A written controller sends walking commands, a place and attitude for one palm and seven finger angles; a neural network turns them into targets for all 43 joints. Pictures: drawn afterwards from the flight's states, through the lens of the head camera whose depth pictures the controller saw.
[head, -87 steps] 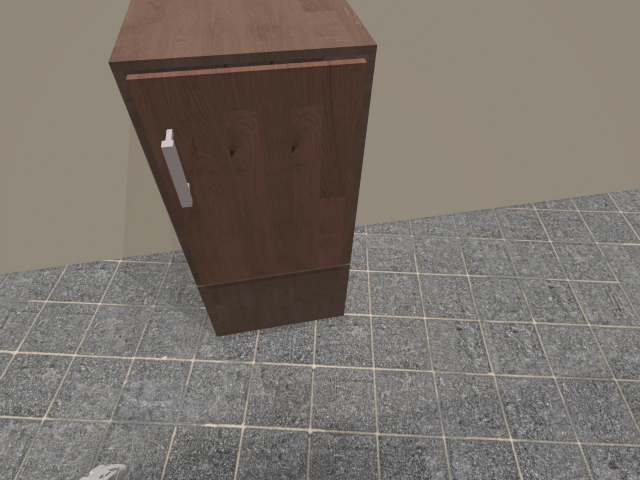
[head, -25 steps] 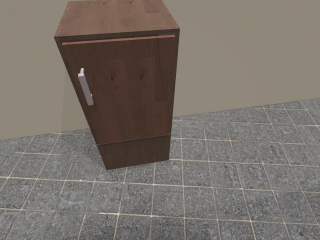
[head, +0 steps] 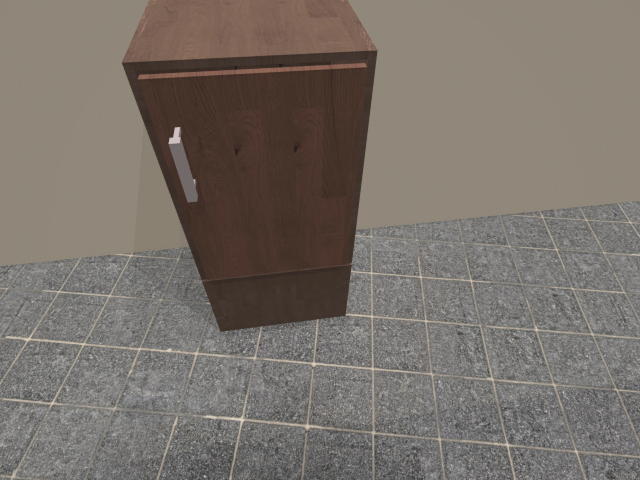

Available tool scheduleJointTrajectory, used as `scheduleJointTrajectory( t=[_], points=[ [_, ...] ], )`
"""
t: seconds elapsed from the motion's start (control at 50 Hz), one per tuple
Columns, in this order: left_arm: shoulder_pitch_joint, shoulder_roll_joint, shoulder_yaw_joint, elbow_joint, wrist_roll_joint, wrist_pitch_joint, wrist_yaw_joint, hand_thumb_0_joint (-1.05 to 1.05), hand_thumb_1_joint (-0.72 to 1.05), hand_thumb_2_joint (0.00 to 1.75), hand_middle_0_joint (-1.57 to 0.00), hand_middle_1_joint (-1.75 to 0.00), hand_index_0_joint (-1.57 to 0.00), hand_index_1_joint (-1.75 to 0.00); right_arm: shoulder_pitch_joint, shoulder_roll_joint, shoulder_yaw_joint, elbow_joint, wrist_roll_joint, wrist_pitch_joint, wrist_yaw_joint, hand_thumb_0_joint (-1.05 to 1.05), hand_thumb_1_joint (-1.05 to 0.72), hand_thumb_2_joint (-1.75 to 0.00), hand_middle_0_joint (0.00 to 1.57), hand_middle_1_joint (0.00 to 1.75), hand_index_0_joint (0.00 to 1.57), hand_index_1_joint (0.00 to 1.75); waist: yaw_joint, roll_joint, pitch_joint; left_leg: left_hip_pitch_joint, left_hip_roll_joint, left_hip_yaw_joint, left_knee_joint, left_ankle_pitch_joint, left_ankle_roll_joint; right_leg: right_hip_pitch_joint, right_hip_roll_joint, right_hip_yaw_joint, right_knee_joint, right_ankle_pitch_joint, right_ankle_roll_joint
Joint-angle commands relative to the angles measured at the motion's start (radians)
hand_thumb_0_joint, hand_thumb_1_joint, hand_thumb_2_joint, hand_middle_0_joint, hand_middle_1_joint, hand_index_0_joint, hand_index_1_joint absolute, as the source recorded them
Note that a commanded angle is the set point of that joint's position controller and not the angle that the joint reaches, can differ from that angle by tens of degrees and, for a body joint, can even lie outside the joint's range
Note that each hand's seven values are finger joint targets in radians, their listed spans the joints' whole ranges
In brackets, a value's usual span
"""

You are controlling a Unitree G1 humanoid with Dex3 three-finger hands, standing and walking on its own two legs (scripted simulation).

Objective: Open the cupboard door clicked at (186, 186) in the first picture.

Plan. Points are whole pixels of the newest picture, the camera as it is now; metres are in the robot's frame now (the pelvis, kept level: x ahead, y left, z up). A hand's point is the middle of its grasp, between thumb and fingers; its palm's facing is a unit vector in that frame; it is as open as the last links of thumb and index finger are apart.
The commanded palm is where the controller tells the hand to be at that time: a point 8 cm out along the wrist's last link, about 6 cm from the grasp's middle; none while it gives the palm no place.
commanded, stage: turn to face it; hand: left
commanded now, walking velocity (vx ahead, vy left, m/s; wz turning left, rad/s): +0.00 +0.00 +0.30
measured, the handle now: (185, 165) +0.67 +0.31 -0.01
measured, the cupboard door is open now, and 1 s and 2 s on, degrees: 0 0 0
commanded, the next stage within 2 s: take the last steps up to it in 0.38 s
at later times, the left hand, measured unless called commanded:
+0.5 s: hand out of the picture -0.02 +0.21 -0.19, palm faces +0.14 -0.96 -0.23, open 7.3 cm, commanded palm none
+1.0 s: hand out of the picture +0.06 +0.17 -0.17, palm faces +0.25 -0.94 -0.22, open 7.2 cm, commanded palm none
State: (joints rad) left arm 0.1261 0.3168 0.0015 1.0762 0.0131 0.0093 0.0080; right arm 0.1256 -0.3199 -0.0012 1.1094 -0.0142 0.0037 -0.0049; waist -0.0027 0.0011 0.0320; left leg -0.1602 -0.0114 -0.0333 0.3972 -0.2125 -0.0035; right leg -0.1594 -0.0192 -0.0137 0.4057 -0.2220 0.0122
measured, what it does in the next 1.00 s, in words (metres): steps on the spot: right foot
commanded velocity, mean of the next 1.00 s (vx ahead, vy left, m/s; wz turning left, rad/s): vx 0.12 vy -0.01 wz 0.14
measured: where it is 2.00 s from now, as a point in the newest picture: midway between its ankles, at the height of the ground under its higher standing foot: outside the picture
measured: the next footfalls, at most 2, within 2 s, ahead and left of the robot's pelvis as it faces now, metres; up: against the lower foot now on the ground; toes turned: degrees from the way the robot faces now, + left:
right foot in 0.90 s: +0.09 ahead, -0.10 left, +0.00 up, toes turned +9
left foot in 1.28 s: +0.23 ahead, +0.15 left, +0.00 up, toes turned +17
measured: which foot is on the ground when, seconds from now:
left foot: down 0.00-0.90, up 0.92-1.00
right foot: down 0.00-0.58, up 0.60-0.88, down 0.90-1.00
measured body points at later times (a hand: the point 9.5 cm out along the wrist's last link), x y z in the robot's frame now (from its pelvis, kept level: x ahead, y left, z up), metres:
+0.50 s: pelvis -0.02 +0.01 -0.02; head +0.00 +0.02 +0.43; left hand -0.03 +0.26 -0.17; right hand +0.05 -0.23 -0.16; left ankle +0.00 +0.12 -0.74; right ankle +0.00 -0.12 -0.74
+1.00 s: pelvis +0.06 -0.01 -0.01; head +0.06 -0.03 +0.44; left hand +0.05 +0.22 -0.15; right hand +0.05 -0.25 -0.17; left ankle +0.02 +0.11 -0.70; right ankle +0.05 -0.10 -0.74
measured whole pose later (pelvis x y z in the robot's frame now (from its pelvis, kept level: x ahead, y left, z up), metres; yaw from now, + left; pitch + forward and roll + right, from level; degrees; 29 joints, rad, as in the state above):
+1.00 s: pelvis +0.06 -0.01 -0.01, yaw +13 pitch -1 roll +0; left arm 0.28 0.15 0.04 1.03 0.02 -0.05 0.02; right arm 0.39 -0.17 -0.05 1.14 -0.03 0.01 -0.01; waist -0.02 0.03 -0.01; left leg -0.40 0.01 -0.02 0.92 -0.39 0.02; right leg -0.15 0.02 -0.07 0.46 -0.31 -0.05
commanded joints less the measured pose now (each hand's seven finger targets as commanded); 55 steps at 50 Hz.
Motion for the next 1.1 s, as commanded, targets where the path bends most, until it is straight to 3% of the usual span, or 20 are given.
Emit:
scheduleJointTrajectory(
  t=[0.0,0.12,0.32,0.36,0.46,0.5,0.52,0.54,0.58,0.6,0.64,0.74,0.82,0.84,0.86,0.88,0.9,0.94,1.0,1.08],
  points=[
    [0.041,0.120,0.031,-0.060,-0.003,-0.001,0.020,0.00,0.90,0.90,-0.20,-0.30,-0.20,-0.30,0.014,-0.091,-0.016,-0.072,0.002,-0.002,-0.005,0.00,-0.90,-0.90,0.20,0.30,0.20,0.30,0.010,-0.015,-0.056,-0.059,0.103,-0.081,0.009,0.203,0.014,0.021,-0.129,0.066,-0.006,0.157,-0.009],
    [0.061,0.111,0.044,-0.098,-0.001,0.005,0.026,0.00,0.90,0.90,-0.20,-0.30,-0.20,-0.30,0.048,-0.070,-0.030,-0.102,0.000,0.008,-0.004,0.00,-0.90,-0.90,0.20,0.30,0.20,0.30,0.007,-0.037,-0.061,-0.105,0.081,-0.095,0.081,0.190,0.017,-0.007,-0.152,0.059,0.034,0.116,-0.026],
    [0.121,0.037,0.059,-0.118,0.004,0.009,0.029,0.00,0.90,0.90,-0.20,-0.30,-0.20,-0.30,0.071,-0.047,-0.049,-0.148,-0.002,0.010,-0.007,0.00,-0.90,-0.90,0.20,0.30,0.20,0.30,0.017,0.047,-0.024,-0.243,0.107,-0.244,0.012,0.016,0.070,-0.020,-0.094,0.006,0.089,-0.094,-0.005],
    [0.140,0.037,0.064,-0.118,0.006,0.008,0.029,0.00,0.90,0.90,-0.20,-0.30,-0.20,-0.30,0.077,-0.033,-0.051,-0.158,-0.002,0.010,-0.008,0.00,-0.90,-0.90,0.20,0.30,0.20,0.30,0.020,0.032,-0.032,-0.266,0.088,-0.229,0.039,-0.001,0.065,-0.007,-0.114,0.017,0.070,-0.104,-0.013],
    [0.116,0.072,0.077,-0.143,0.012,0.010,0.030,0.00,0.90,0.90,-0.20,-0.30,-0.20,-0.30,0.136,0.014,-0.057,-0.173,-0.006,0.024,-0.008,0.00,-0.90,-0.90,0.20,0.30,0.20,0.30,-0.007,-0.120,-0.044,-0.208,0.022,-0.049,0.264,-0.050,0.025,-0.111,-0.275,0.096,-0.041,-0.167,-0.093],
    [0.102,0.061,0.071,-0.139,0.013,0.008,0.026,0.00,0.90,0.90,-0.20,-0.30,-0.20,-0.30,0.178,0.024,-0.053,-0.153,-0.013,0.020,-0.006,0.00,-0.90,-0.90,0.20,0.30,0.20,0.30,-0.027,-0.099,-0.050,-0.127,0.032,-0.024,0.242,-0.139,0.025,-0.178,-0.255,0.067,-0.052,-0.332,-0.084],
    [0.087,0.057,0.070,-0.138,0.015,0.012,0.022,0.00,0.90,0.90,-0.20,-0.30,-0.20,-0.30,0.200,0.019,-0.051,-0.144,-0.018,0.017,-0.004,0.00,-0.90,-0.90,0.20,0.30,0.20,0.30,-0.036,-0.054,-0.014,-0.128,0.045,-0.051,0.177,-0.221,0.036,-0.223,-0.208,0.021,-0.023,-0.438,-0.058],
    [0.077,0.039,0.066,-0.140,0.017,0.016,0.016,0.00,0.90,0.90,-0.20,-0.30,-0.20,-0.30,0.229,-0.002,-0.054,-0.141,-0.022,0.011,-0.002,0.00,-0.90,-0.90,0.20,0.30,0.20,0.30,-0.049,0.053,0.009,-0.144,0.068,-0.157,0.059,-0.343,0.056,-0.249,-0.135,-0.027,0.076,-0.474,-0.029],
    [0.075,-0.019,0.056,-0.151,0.018,0.010,0.007,0.00,0.90,0.90,-0.20,-0.30,-0.20,-0.30,0.272,-0.083,-0.067,-0.132,-0.024,-0.009,-0.015,0.00,-0.90,-0.90,0.20,0.30,0.20,0.30,-0.055,0.297,0.086,-0.179,0.234,-0.600,-0.266,-0.602,0.165,-0.325,0.040,-0.085,0.425,-0.341,0.002],
    [0.077,-0.025,0.053,-0.141,0.023,0.004,0.003,0.00,0.90,0.90,-0.20,-0.30,-0.20,-0.30,0.264,-0.080,-0.065,-0.126,-0.020,-0.013,-0.024,0.00,-0.90,-0.90,0.20,0.30,0.20,0.30,-0.045,0.244,0.108,-0.162,0.250,-0.634,-0.285,-0.554,0.207,-0.367,0.016,-0.010,0.537,-0.306,-0.015],
    [0.112,-0.032,0.048,-0.123,0.022,-0.016,-0.008,0.00,0.90,0.90,-0.20,-0.30,-0.20,-0.30,0.245,-0.051,-0.056,-0.124,-0.016,-0.027,-0.029,0.00,-0.90,-0.90,0.20,0.30,0.20,0.30,-0.020,0.149,0.042,-0.092,0.227,-0.540,-0.237,-0.393,0.219,-0.363,-0.008,0.019,0.556,-0.276,-0.017],
    [0.089,-0.069,0.036,-0.131,0.008,-0.028,-0.017,0.00,0.90,0.90,-0.20,-0.30,-0.20,-0.30,0.301,-0.029,-0.057,-0.078,-0.016,-0.036,-0.039,0.00,-0.90,-0.90,0.20,0.30,0.20,0.30,-0.036,0.129,-0.019,0.047,0.191,-0.411,-0.151,-0.061,0.213,-0.293,0.011,-0.019,0.330,-0.272,-0.003],
    [0.195,-0.084,0.045,-0.079,0.004,-0.037,-0.012,0.00,0.90,0.90,-0.20,-0.30,-0.20,-0.30,0.283,-0.007,-0.057,-0.052,-0.008,-0.034,-0.036,0.00,-0.90,-0.90,0.20,0.30,0.20,0.30,0.022,0.100,-0.022,-0.137,0.128,-0.295,-0.043,-0.090,0.141,0.036,0.037,-0.045,0.029,-0.069,-0.003],
    [0.237,-0.040,0.055,-0.062,0.006,-0.046,-0.004,0.00,0.90,0.90,-0.20,-0.30,-0.20,-0.30,0.283,0.027,-0.052,-0.047,-0.002,-0.038,-0.030,0.00,-0.90,-0.90,0.20,0.30,0.20,0.30,0.042,0.011,-0.028,-0.272,0.089,-0.240,0.042,-0.124,0.104,0.199,-0.022,0.031,-0.045,-0.063,-0.017],
    [0.303,0.028,0.072,-0.041,0.014,-0.055,0.008,0.00,0.90,0.90,-0.20,-0.30,-0.20,-0.30,0.278,0.085,-0.039,-0.064,0.003,-0.046,-0.026,0.00,-0.90,-0.90,0.20,0.30,0.20,0.30,0.069,-0.186,-0.018,-0.466,-0.011,-0.082,0.262,-0.244,0.048,0.330,-0.227,0.286,-0.143,-0.232,-0.085],
    [0.363,0.087,0.085,-0.037,0.011,-0.047,0.011,0.00,0.90,0.90,-0.20,-0.30,-0.20,-0.30,0.218,0.075,-0.049,-0.109,-0.007,-0.046,-0.019,0.00,-0.90,-0.90,0.20,0.30,0.20,0.30,0.095,-0.244,0.016,-0.568,-0.022,0.019,0.439,-0.354,0.028,0.282,-0.400,0.485,-0.243,-0.342,-0.172],
    [0.364,0.062,0.080,-0.033,0.005,-0.052,0.013,0.00,0.90,0.90,-0.20,-0.30,-0.20,-0.30,0.167,0.039,-0.063,-0.109,-0.016,-0.040,-0.013,0.00,-0.90,-0.90,0.20,0.30,0.20,0.30,0.087,-0.185,0.075,-0.566,0.032,-0.004,0.548,-0.299,0.029,0.154,-0.386,0.501,-0.276,-0.422,-0.199],
    [0.298,-0.025,0.065,-0.030,0.007,-0.058,0.016,0.00,0.90,0.90,-0.20,-0.30,-0.20,-0.30,0.169,0.066,-0.068,-0.085,-0.018,-0.031,-0.001,0.00,-0.90,-0.90,0.20,0.30,0.20,0.30,0.035,-0.138,0.169,-0.544,0.088,0.011,0.637,-0.177,0.024,0.029,-0.325,0.380,-0.289,-0.338,-0.193],
    [0.304,-0.079,0.045,-0.027,0.006,-0.076,0.016,0.00,0.90,0.90,-0.20,-0.30,-0.20,-0.30,0.192,0.121,-0.059,-0.067,-0.017,-0.025,0.006,0.00,-0.90,-0.90,0.20,0.30,0.20,0.30,0.002,-0.091,0.139,-0.476,0.100,0.066,0.629,-0.069,-0.002,0.014,-0.238,0.159,-0.227,0.142,-0.169],
    [0.375,-0.080,0.035,0.010,0.009,-0.085,0.024,0.00,0.90,0.90,-0.20,-0.30,-0.20,-0.30,0.126,0.135,-0.053,-0.089,-0.007,-0.022,0.011,0.00,-0.90,-0.90,0.20,0.30,0.20,0.30,0.008,-0.134,0.091,-0.442,0.090,0.116,0.543,-0.022,-0.009,0.071,-0.205,0.084,-0.172,0.507,-0.161]
  ],
)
